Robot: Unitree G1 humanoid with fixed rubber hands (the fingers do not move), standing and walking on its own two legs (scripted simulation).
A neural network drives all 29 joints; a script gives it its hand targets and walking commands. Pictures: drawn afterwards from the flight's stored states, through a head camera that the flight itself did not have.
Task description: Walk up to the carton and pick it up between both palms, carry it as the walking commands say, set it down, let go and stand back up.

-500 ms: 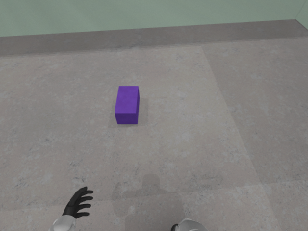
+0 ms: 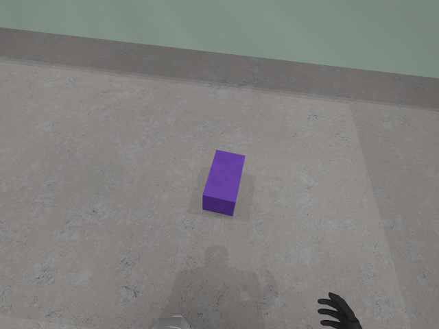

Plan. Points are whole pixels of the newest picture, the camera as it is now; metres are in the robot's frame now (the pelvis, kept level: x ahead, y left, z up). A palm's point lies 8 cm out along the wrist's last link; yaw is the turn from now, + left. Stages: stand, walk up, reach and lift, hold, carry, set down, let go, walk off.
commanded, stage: walk up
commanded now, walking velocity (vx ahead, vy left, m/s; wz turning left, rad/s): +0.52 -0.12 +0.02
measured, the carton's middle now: (224, 182) +0.85 +0.03 -0.69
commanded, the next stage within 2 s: none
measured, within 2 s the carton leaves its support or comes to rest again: neither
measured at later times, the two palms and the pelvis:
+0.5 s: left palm (156, 206) +0.38 +0.19 -0.11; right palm out of the picture +0.17 -0.27 -0.15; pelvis +0.24 -0.04 +0.00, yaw +1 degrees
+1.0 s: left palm (119, 229) +0.32 +0.27 -0.14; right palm (316, 209) +0.42 -0.20 -0.11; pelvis +0.35 +0.04 +0.01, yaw +2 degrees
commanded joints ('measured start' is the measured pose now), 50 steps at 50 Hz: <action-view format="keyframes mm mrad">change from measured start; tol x32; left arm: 1 4 65 11 -61 -6 -9 -6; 16 -424 21 -2 -172 -5 37 -58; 23 99 280 71 -31 3 -8 8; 50 12 9 3 20 -21 67 31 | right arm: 1 230 -179 -41 28 6 -20 -18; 23 544 -50 -22 97 39 8 -68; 50 167 -103 -7 75 7 21 -69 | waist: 1 -87 133 -92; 42 -52 -246 -30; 50 -44 218 -4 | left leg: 1 371 323 -424 -335 159 65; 18 295 177 -100 -352 358 55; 20 300 144 -64 -133 498 26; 23 -127 -45 -95 543 -397 -36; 25 -116 34 -200 651 -277 -42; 44 281 -19 42 -176 37 -96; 47 378 375 -482 -446 -225 18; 50 209 242 -195 -274 798 113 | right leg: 1 -369 -35 83 213 127 -19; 20 49 98 -125 -553 396 2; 23 490 -428 505 -630 889 -197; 41 -6 -149 50 -876 80 -114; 50 -99 55 43 -164 -24 13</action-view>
